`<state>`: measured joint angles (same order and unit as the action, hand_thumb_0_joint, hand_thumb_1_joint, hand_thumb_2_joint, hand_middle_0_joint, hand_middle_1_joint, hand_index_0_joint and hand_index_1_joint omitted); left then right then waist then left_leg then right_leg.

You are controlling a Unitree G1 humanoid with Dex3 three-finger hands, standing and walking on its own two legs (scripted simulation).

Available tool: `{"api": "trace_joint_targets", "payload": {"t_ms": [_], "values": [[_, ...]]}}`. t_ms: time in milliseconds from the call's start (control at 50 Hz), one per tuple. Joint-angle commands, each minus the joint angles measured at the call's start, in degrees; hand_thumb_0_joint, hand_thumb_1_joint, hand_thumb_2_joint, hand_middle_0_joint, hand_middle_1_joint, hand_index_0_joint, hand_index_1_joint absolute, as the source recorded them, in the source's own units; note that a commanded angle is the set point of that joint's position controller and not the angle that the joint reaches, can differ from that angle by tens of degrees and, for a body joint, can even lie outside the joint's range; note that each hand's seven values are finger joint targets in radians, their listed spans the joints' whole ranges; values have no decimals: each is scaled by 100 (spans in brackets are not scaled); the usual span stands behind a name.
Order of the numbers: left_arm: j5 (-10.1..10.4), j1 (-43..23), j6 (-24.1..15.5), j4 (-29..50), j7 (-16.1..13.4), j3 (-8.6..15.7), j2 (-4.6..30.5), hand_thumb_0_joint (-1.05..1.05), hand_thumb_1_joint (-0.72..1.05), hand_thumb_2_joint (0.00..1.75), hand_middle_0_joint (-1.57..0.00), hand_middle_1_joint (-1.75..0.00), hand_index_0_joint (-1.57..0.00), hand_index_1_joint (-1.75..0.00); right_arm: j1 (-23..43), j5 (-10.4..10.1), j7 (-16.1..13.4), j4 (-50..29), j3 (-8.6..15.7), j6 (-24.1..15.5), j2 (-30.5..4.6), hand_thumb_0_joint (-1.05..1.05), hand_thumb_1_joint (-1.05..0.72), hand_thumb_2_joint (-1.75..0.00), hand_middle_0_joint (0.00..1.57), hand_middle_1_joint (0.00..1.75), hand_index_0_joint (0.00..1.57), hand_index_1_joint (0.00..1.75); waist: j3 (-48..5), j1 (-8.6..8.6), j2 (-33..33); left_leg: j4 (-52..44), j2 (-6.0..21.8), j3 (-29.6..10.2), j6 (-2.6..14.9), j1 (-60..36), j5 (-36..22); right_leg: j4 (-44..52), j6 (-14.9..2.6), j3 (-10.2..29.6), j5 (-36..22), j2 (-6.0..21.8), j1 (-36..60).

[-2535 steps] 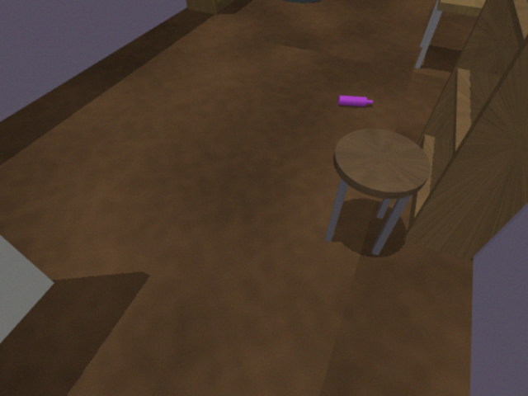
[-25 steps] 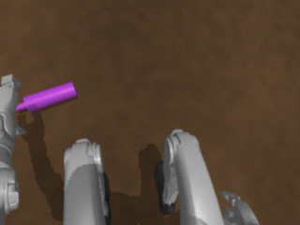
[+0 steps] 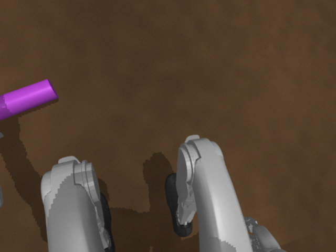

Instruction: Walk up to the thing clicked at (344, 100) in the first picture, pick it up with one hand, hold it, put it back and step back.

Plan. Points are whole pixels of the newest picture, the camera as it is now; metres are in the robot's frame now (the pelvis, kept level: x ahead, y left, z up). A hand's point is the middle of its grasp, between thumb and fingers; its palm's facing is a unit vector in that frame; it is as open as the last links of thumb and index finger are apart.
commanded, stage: rise first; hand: left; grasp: from above
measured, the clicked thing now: (13, 103) +0.50 +0.35 -0.31
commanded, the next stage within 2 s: none
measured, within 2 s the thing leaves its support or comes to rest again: neither
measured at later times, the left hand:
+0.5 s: hand out of the picture +0.46 +0.36 -0.20, palm faces -0.41 -0.18 -0.89, open 14.0 cm
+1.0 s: hand out of the picture +0.47 +0.36 -0.21, palm faces -0.40 -0.19 -0.90, open 14.1 cm
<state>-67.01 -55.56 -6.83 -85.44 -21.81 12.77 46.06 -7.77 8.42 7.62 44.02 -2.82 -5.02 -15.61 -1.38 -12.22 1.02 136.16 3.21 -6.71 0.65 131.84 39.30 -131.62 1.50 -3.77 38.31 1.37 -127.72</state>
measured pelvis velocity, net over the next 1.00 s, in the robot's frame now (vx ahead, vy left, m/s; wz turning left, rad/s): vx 0.00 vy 0.00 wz -0.05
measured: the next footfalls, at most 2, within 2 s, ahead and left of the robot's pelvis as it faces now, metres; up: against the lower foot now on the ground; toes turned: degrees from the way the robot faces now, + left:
none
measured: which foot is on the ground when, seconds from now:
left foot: down 0.00-1.00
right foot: down 0.00-1.00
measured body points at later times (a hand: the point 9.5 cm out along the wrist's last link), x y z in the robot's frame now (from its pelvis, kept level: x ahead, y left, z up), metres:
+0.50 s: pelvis +0.01 +0.00 -0.02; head +0.27 +0.08 +0.34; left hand +0.48 +0.36 -0.15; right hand +0.05 -0.27 -0.12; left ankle +0.08 +0.13 -0.31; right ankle +0.10 -0.13 -0.31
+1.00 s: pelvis +0.00 +0.00 -0.03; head +0.27 +0.08 +0.32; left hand +0.49 +0.37 -0.16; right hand +0.04 -0.27 -0.12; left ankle +0.08 +0.13 -0.31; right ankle +0.10 -0.13 -0.31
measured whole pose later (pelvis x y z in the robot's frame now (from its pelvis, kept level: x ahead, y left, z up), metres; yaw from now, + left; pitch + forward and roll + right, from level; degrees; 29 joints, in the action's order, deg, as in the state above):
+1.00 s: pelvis +0.00 +0.00 -0.03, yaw -3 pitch +32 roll -10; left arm -67.9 -59.2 -8.5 -87.8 -21.4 14.3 54.7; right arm -7.4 10.1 10.3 40.9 -7.7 -4.7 -17.8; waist 4.0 -15.3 2.8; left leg 142.5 2.8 -9.8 0.9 135.8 40.3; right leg -135.7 2.4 -5.8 38.6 0.6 -130.0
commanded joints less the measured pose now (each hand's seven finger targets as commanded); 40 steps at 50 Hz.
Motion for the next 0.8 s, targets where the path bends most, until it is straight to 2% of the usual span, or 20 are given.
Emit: {"api": "trace_joint_targets", "payload": {"t_ms": [0, 40, 60, 140, 200, 260, 300, 340, 380, 400, 420, 460, 500, 520, 580, 640, 660, 680, 720, 780], "values": [[-11, -1556, -33, 759, -215, 127, 1871, 0, -53, 97, -7, -106, -8, -105, -1272, 55, -16, -45, 352, 19, -1370, 0, -90, -90, 20, 30, 20, 30, -3973, 6, -1527, -1233, -179, 487, 118, -2775, -1062, 1276, -305, -410, -1174, -266, 2115], [-7, -1571, -40, 813, -213, 183, 1901, 0, -53, 97, -7, -106, -8, -105, -1330, 87, -2, -34, 321, 22, -1426, 0, -90, -90, 20, 30, 20, 30, -3988, -27, -1591, -1173, -154, 446, 105, -2878, -1204, 1192, -293, -455, -1299, -258, 2058], [32, -1576, -51, 829, -214, 197, 1966, 0, -52, 96, -7, -107, -9, -105, -1287, 63, 4, -27, 328, 29, -1442, 0, -90, -90, 20, 30, 20, 30, -4053, 34, -1649, -1190, -152, 428, 93, -2888, -1204, 1130, -316, -469, -1284, -284, 2001], [6, -1610, -67, 818, -199, 198, 2036, 0, -52, 96, -7, -107, -9, -105, -1314, 84, 34, -72, 307, 67, -1494, 0, -90, -90, 20, 30, 20, 30, -3885, -82, -1625, -1098, -145, 402, 114, -2692, -1109, 1098, -306, -521, -1247, -299, 1973], [-2, -1582, -91, 912, -169, 196, 2076, 0, -53, 97, -7, -106, -8, -105, -1256, 76, 40, -85, 291, 78, -1512, 0, -90, -90, 20, 30, 20, 30, -3810, -7, -1931, -1188, -137, 340, 50, -2871, -1044, 979, -354, -568, -1121, -293, 1688], [-35, -1510, -96, 967, -133, 147, 2008, 0, -54, 97, -7, -106, -8, -105, -1339, 86, 67, -107, 283, 108, -1541, 0, -90, -90, 20, 30, 20, 30, -3891, -104, -1796, -1054, -139, 358, 74, -2846, -1228, 1000, -320, -580, -1338, -312, 1905], [-4, -1488, -119, 1012, -154, 266, 2148, 0, -52, 96, -7, -106, -8, -104, -1306, 68, 65, -116, 268, 133, -1593, 0, -90, -90, 20, 30, 20, 30, -3905, -43, -1864, -1101, -148, 321, 58, -2833, -1217, 928, -325, -605, -1301, -301, 1794], [-54, -1540, -119, 908, -122, 86, 2016, 0, -53, 97, -6, -106, -8, -105, -1286, 78, 73, -123, 257, 140, -1591, 0, -90, -90, 20, 30, 20, 30, -3824, -117, -1919, -1081, -124, 267, 43, -2901, -1155, 883, -345, -633, -1250, -311, 1620], [-32, -1582, -133, 975, -165, 174, 2036, 0, -52, 96, -7, -107, -8, -105, -1309, 75, 74, -141, 250, 145, -1623, 0, -90, -90, 20, 30, 20, 30, -3694, -144, -1936, -1086, -133, 250, 34, -2890, -1162, 881, -334, -641, -1270, -291, 1569], [-44, -1530, -132, 951, -158, 106, 2025, 0, -53, 96, -7, -107, -8, -105, -1288, 68, 91, -143, 242, 134, -1597, 0, -90, -90, 20, 30, 20, 30, -3735, -123, -1968, -1035, -128, 267, 36, -2930, -1237, 864, -338, -629, -1324, -302, 1611], [-73, -1595, -150, 1005, -168, 173, 2101, 0, -52, 97, -7, -106, -8, -104, -1323, 90, 93, -142, 239, 140, -1664, 0, -90, -90, 20, 30, 20, 30, -3799, -170, -2023, -1035, -135, 262, 35, -2915, -1252, 847, -329, -650, -1353, -298, 1619], [-77, -1502, -145, 985, -171, 156, 2090, 0, -53, 96, -7, -107, -8, -105, -1315, 85, 117, -151, 212, 152, -1627, 0, -90, -90, 20, 30, 20, 30, -3846, -125, -2092, -1026, -134, 252, 17, -2994, -1388, 800, -334, -654, -1443, -299, 1653], [-53, -1584, -142, 914, -207, 189, 2097, 0, -53, 96, -7, -106, -8, -105, -1328, 85, 127, -171, 218, 146, -1664, 0, -90, -90, 20, 30, 20, 30, -3762, -174, -2052, -1044, -136, 217, 17, -2950, -1322, 765, -335, -675, -1398, -284, 1551], [-59, -1622, -140, 930, -208, 102, 2017, 0, -52, 96, -7, -107, -8, -105, -1327, 93, 122, -165, 200, 148, -1644, 0, -90, -90, 20, 30, 20, 30, -3780, -196, -2050, -1018, -135, 236, 23, -2970, -1342, 799, -327, -669, -1432, -301, 1578], [-82, -1647, -124, 890, -230, 195, 2175, 0, -53, 97, -7, -106, -8, -105, -1367, 107, 138, -171, 183, 137, -1693, 0, -90, -90, 20, 30, 20, 30, -3736, -223, -2043, -955, -143, 257, 35, -2929, -1367, 803, -313, -664, -1466, -288, 1626], [-72, -1665, -126, 791, -243, 156, 2155, 0, -53, 97, -7, -106, -8, -105, -1328, 111, 159, -180, 154, 135, -1681, 0, -90, -90, 20, 30, 20, 30, -3725, -219, -2009, -931, -143, 263, 45, -2841, -1284, 812, -318, -671, -1405, -317, 1630], [-65, -1713, -136, 829, -262, 184, 2241, 0, -61, 105, -8, -100, -5, -102, -1327, 120, 169, -203, 124, 123, -1683, 0, -90, -90, 20, 30, 20, 30, -3669, -240, -2076, -920, -144, 269, 44, -2794, -1320, 796, -311, -668, -1437, -307, 1675], [-72, -1644, -114, 691, -254, 176, 2207, 0, -55, 99, -7, -105, -7, -105, -1340, 137, 171, -192, 117, 120, -1705, 0, -90, -90, 20, 30, 20, 30, -3668, -251, -1959, -915, -146, 257, 52, -2794, -1285, 797, -309, -683, -1416, -317, 1661], [-65, -1745, -128, 665, -264, 230, 2356, 0, -55, 99, -7, -104, -7, -104, -1309, 123, 167, -215, 111, 120, -1738, 0, -90, -90, 20, 30, 20, 30, -3644, -263, -1983, -893, -143, 244, 58, -2745, -1180, 791, -311, -683, -1330, -317, 1589], [-93, -1715, -115, 553, -246, 163, 2321, 0, -56, 100, -7, -104, -7, -104, -1291, 148, 185, -208, 64, 93, -1703, 0, -90, -90, 20, 30, 20, 30, -3526, -274, -1965, -856, -148, 264, 63, -2682, -1135, 810, -310, -674, -1297, -322, 1605]]}}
